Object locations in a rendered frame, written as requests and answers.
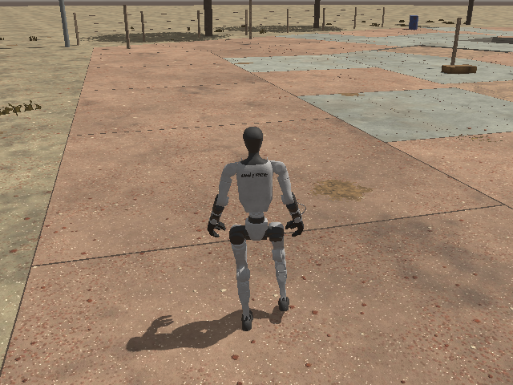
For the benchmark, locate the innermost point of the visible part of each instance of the robot right upper arm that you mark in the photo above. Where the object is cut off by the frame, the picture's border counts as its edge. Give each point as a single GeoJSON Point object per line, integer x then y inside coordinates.
{"type": "Point", "coordinates": [284, 181]}

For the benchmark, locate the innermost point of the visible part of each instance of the robot left upper arm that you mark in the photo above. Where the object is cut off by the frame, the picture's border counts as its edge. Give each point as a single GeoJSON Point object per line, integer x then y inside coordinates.
{"type": "Point", "coordinates": [225, 183]}

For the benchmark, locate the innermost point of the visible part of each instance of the left robot hand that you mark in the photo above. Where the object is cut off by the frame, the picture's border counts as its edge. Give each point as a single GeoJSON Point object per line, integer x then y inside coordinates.
{"type": "Point", "coordinates": [218, 226]}

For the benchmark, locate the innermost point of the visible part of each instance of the right robot thigh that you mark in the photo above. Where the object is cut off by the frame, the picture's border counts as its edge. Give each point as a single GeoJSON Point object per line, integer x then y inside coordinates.
{"type": "Point", "coordinates": [276, 236]}

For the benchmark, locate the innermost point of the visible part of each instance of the robot right shin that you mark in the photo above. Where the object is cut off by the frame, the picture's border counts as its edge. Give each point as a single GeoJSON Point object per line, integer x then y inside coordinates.
{"type": "Point", "coordinates": [281, 274]}

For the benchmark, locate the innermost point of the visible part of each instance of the robot left forearm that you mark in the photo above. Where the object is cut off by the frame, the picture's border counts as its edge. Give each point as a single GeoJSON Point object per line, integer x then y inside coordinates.
{"type": "Point", "coordinates": [216, 212]}

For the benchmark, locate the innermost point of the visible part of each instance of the right robot hand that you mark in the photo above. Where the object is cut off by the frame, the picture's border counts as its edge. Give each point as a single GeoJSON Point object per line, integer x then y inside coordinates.
{"type": "Point", "coordinates": [292, 225]}

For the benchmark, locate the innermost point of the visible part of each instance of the robot right forearm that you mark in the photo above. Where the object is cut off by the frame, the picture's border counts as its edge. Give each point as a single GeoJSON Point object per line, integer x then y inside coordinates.
{"type": "Point", "coordinates": [294, 210]}

